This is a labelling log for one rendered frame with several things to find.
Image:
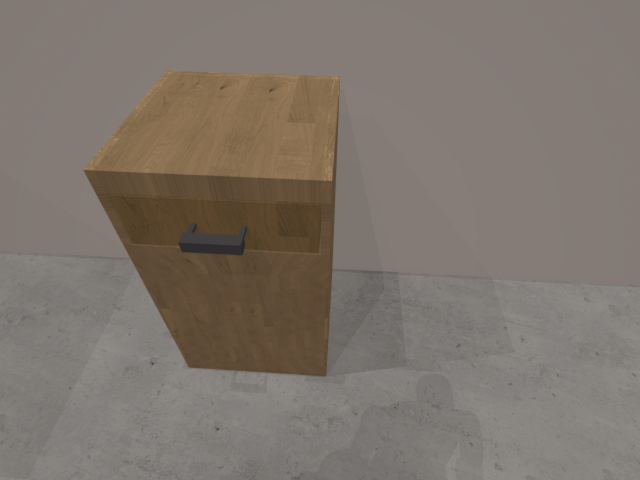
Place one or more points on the handle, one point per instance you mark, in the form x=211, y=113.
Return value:
x=212, y=243

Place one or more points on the drawer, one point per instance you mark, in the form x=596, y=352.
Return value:
x=271, y=225

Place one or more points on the cabinet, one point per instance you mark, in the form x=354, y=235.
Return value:
x=267, y=137

